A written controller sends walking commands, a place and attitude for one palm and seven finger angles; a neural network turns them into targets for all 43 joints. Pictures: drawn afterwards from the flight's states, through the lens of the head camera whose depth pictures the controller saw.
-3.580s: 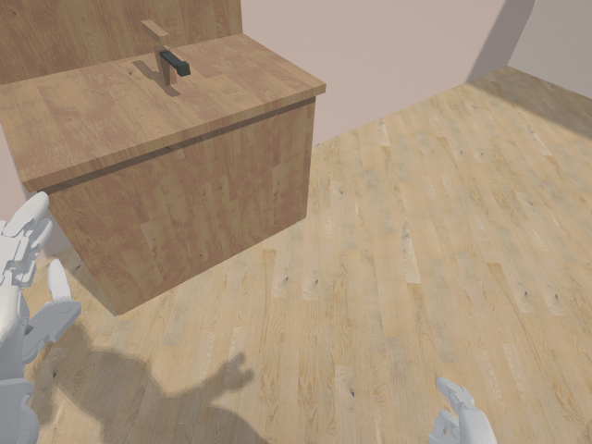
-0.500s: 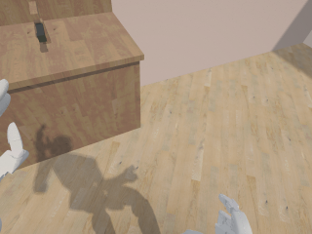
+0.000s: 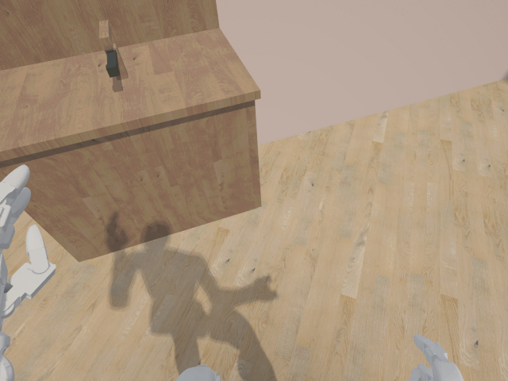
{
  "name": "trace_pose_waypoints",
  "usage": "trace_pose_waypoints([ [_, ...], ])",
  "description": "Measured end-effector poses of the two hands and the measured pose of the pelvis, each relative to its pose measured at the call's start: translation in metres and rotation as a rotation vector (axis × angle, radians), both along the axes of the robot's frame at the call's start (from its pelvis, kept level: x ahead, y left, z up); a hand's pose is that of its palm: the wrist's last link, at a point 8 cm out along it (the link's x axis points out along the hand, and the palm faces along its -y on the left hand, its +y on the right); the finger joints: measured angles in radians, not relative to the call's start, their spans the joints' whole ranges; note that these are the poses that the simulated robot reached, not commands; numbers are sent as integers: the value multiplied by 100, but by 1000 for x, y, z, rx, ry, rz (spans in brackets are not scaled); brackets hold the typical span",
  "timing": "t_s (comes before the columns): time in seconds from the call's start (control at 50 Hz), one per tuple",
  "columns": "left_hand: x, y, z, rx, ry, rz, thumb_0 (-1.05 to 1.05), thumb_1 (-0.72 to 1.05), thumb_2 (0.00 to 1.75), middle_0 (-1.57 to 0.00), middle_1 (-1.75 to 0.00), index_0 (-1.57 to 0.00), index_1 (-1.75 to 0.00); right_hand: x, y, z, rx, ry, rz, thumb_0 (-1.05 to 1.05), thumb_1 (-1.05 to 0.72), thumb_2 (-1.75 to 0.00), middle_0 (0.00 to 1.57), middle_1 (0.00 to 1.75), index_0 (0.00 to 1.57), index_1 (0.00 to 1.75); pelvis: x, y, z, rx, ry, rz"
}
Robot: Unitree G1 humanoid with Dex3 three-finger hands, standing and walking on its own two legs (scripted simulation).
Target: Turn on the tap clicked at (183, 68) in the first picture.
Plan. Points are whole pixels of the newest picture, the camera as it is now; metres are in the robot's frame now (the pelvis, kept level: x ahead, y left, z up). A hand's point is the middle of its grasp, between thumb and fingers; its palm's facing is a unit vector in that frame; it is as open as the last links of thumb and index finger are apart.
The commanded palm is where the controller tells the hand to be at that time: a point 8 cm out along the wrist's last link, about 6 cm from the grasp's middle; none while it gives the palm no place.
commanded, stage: take the last steps up to it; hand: left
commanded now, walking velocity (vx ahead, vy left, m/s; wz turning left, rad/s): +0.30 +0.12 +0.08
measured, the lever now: (112, 70) +0.90 +0.44 +0.04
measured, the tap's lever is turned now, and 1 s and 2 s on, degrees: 0 0 0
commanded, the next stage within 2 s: none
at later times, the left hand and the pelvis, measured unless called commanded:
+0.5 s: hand (17, 216) +0.28 +0.30 +0.18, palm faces +0.40 -0.82 -0.42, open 7.5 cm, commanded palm +0.23 +0.34 +0.17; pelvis +0.07 +0.06 -0.01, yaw +0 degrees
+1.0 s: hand (58, 151) +0.40 +0.31 +0.17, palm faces +0.42 -0.80 -0.43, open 7.4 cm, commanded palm +0.35 +0.35 +0.17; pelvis +0.19 +0.07 -0.02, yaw +0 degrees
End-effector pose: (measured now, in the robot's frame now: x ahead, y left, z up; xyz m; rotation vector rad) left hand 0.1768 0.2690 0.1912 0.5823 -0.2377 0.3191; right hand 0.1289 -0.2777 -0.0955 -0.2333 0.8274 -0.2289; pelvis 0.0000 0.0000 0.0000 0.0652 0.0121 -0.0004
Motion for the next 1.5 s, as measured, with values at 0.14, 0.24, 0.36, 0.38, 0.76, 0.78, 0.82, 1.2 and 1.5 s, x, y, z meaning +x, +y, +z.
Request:
trace_pose_waypoints([
  [0.14,-5,34,-6,-61,-72,61,1,88,90,-22,-30,-21,-30,16,35,5,-20,5,47,1,-90,-90,20,30,20,30,11,24,-4,-16,2,18],
  [0.24,9,63,-16,-118,-198,50,2,88,90,-21,-30,-21,-30,43,79,4,-34,-62,70,1,-90,-90,20,30,20,30,25,50,-22,-50,-16,12],
  [0.36,42,78,-10,-99,-210,13,2,89,90,-21,-30,-21,-30,68,137,9,85,-116,103,1,-90,-90,20,30,20,30,39,61,-15,-65,-21,17],
  [0.38,45,78,-7,-92,-207,3,2,89,90,-21,-30,-21,-30,71,144,10,103,-118,110,1,-90,-90,21,30,20,30,43,62,-14,-69,-17,15],
  [0.76,130,47,-23,-68,-62,8,2,88,90,-21,-30,-21,-30,143,81,-17,45,17,78,2,-90,-90,21,30,20,30,124,43,-18,-50,-8,5],
  [0.78,135,45,-21,-63,-58,-3,2,88,90,-21,-30,-21,-30,147,77,-12,32,13,70,2,-90,-90,21,30,20,30,128,43,-16,-47,-3,5],
  [0.82,144,44,-15,-48,-59,-26,2,88,90,-22,-30,-21,-30,157,71,-3,7,4,62,2,-90,-90,20,30,20,30,137,44,-12,-39,6,6],
  [1.2,242,74,-8,-83,-142,-19,2,89,90,-21,-30,-21,-30,259,151,2,133,-92,94,1,-90,-90,21,30,20,30,235,69,-13,-62,-5,-10],
  [1.5,305,32,-20,-57,-50,61,1,88,90,-21,-30,-21,-30,323,69,-27,84,19,88,1,-90,-90,21,30,20,30,302,24,-17,-35,-18,6],
])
